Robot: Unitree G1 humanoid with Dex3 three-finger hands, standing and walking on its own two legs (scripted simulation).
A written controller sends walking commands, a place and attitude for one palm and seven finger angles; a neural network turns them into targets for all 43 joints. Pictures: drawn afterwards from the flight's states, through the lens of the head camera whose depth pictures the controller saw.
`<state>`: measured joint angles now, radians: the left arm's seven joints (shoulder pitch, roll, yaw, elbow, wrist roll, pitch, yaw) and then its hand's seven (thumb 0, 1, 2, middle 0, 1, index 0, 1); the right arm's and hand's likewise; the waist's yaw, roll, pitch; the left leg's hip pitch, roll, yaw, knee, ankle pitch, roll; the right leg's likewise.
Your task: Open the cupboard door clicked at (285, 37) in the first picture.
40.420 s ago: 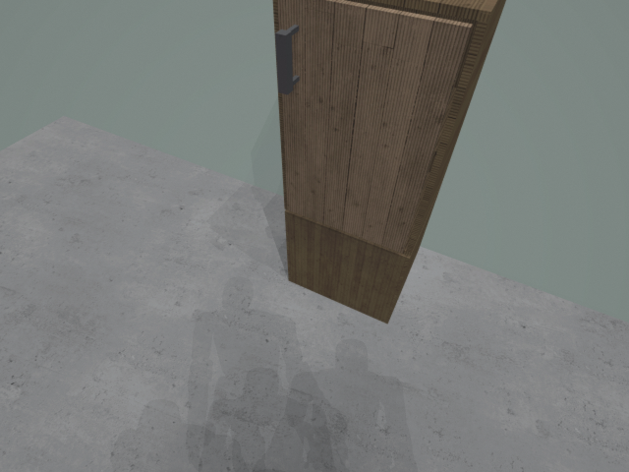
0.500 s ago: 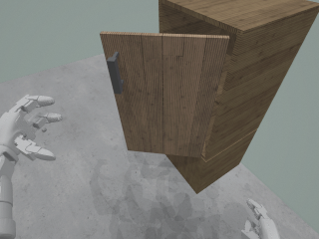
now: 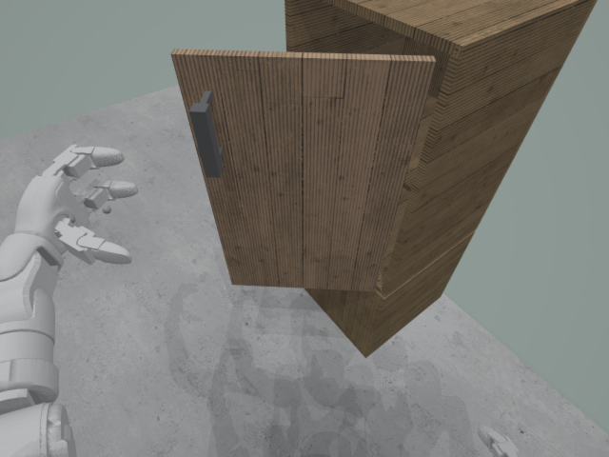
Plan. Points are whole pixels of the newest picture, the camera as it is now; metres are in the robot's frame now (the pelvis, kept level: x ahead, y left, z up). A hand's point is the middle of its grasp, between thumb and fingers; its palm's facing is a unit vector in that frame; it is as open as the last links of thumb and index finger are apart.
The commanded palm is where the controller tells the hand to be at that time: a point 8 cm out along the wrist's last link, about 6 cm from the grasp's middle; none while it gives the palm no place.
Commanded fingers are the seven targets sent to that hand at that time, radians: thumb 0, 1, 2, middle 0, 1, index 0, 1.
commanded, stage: move the hooked fingers beside the handle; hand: left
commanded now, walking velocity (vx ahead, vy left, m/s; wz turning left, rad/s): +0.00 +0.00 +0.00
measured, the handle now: (210, 134) +0.55 +0.17 +0.14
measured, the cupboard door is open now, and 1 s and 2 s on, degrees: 50 50 50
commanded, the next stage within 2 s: slide the fingers in behind the handle in 1.72 s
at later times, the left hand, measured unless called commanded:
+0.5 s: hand (134, 175) +0.44 +0.25 +0.15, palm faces +0.01 -1.00 +0.00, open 14.0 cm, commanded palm +0.42 +0.30 +0.15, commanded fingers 0.00 -0.50 0.30 -0.30 -1.20 -0.30 -1.20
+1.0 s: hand (168, 144) +0.51 +0.22 +0.15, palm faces +0.01 -1.00 +0.02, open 14.0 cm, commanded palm +0.48 +0.28 +0.14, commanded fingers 0.00 -0.50 0.30 -0.30 -1.20 -0.30 -1.20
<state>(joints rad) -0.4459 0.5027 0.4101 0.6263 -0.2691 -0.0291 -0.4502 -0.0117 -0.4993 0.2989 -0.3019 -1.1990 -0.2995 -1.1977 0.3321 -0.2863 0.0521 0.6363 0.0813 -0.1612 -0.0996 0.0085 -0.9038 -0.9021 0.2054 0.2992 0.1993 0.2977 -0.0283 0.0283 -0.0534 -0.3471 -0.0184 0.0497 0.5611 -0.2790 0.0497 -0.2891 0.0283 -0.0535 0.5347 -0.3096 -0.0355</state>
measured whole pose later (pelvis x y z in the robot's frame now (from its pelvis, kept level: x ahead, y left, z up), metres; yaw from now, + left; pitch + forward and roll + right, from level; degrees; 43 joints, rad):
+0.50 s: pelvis +0.01 +0.02 +0.00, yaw +0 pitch +7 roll -1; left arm -0.72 0.51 0.36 0.92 -0.20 -0.11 -0.37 -0.01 -0.50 0.30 -0.30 -1.20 -0.30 -1.20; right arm 0.35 -0.29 0.05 0.67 0.05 -0.09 -0.08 0.00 -0.90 -0.90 0.21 0.30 0.20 0.30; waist -0.07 0.01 -0.06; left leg -0.41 -0.04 0.05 0.57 -0.28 0.07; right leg -0.34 0.01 -0.05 0.54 -0.31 -0.01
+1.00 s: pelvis +0.01 +0.00 -0.01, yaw -1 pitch +12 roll -1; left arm -0.99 0.66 0.43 1.26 -0.12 -0.19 -0.37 -0.01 -0.50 0.30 -0.30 -1.20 -0.30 -1.20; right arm 0.42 -0.31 0.04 0.68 0.04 0.00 -0.07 0.00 -0.90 -0.90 0.21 0.30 0.20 0.30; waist -0.16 0.01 -0.07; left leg -0.55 0.00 0.06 0.64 -0.31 0.05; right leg -0.49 0.05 -0.04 0.60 -0.33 -0.04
